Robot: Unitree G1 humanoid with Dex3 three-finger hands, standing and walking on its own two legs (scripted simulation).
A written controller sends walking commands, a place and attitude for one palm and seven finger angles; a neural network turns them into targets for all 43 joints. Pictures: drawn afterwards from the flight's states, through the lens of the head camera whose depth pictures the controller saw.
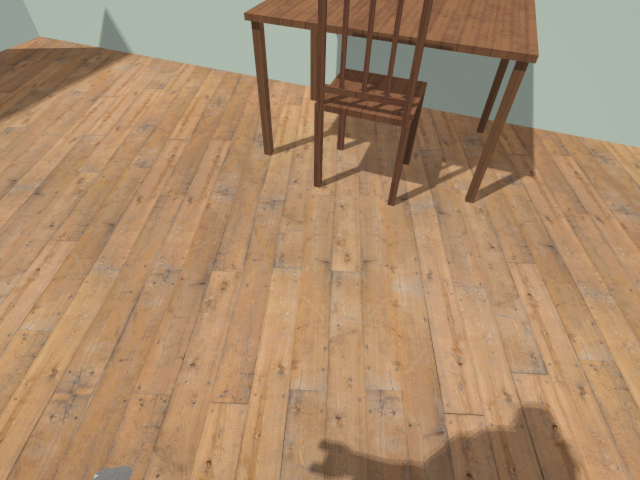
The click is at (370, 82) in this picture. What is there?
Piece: chair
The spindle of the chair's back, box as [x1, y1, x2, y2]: [362, 0, 375, 92]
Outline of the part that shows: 375,0 370,0 362,92 365,92 366,90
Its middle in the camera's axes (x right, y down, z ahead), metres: +0.18 -0.72 +1.45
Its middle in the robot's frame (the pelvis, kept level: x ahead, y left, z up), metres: +1.57 -0.11 -0.05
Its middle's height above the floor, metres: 0.72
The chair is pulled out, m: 0.00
